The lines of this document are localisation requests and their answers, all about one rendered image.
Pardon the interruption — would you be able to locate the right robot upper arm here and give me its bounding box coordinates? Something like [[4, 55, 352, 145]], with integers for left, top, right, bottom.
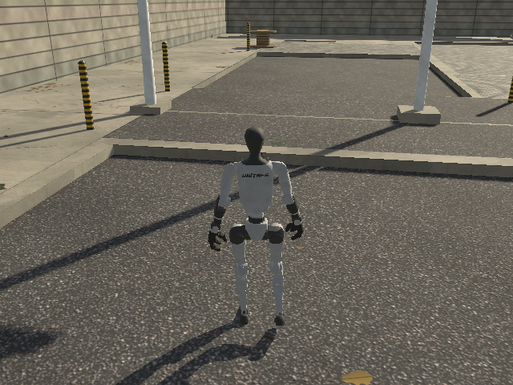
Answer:
[[272, 161, 294, 205]]

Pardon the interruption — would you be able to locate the robot right hand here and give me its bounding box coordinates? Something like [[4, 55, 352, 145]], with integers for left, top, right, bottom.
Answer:
[[285, 222, 304, 240]]

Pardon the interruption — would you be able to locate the left robot thigh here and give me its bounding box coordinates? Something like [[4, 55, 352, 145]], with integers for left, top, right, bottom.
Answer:
[[229, 224, 248, 277]]

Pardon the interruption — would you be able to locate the left robot shin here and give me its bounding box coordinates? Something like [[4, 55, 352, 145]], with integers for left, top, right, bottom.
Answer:
[[235, 263, 248, 314]]

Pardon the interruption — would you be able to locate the left robot forearm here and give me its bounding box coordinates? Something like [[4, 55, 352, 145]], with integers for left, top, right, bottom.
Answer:
[[210, 195, 226, 233]]

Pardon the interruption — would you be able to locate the robot left hand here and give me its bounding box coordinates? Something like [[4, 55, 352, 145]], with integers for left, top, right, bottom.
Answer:
[[208, 231, 227, 252]]

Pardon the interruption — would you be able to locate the right robot forearm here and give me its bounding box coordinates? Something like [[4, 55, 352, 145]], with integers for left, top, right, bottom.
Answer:
[[286, 192, 302, 225]]

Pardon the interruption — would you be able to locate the left robot upper arm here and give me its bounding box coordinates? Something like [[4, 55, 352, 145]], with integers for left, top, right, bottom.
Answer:
[[218, 162, 239, 208]]

